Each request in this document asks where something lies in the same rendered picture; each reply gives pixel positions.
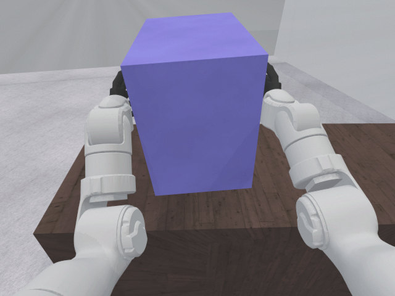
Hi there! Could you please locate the left robot forearm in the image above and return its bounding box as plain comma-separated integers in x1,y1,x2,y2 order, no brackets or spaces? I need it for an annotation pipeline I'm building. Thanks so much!
74,95,136,252

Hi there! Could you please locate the right robot upper arm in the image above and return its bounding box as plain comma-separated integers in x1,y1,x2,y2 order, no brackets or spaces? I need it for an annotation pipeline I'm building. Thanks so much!
296,185,395,296

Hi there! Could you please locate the carton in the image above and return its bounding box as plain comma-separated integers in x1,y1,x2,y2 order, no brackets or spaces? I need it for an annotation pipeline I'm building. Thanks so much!
120,12,268,196

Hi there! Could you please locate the right robot hand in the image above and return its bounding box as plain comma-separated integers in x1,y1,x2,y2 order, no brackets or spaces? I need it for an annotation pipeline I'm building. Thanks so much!
263,63,281,98

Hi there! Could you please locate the left robot upper arm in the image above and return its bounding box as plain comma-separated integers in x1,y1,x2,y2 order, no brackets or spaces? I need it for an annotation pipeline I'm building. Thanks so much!
12,205,148,296

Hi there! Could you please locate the left robot hand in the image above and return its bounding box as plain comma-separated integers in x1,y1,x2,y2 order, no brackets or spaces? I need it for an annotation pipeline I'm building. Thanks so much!
110,71,134,117

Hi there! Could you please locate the pedestal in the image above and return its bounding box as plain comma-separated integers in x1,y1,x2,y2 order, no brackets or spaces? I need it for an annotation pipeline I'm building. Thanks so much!
33,123,395,296

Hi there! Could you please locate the right robot forearm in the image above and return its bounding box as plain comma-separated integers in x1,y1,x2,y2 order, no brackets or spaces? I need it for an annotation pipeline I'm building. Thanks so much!
260,89,378,232

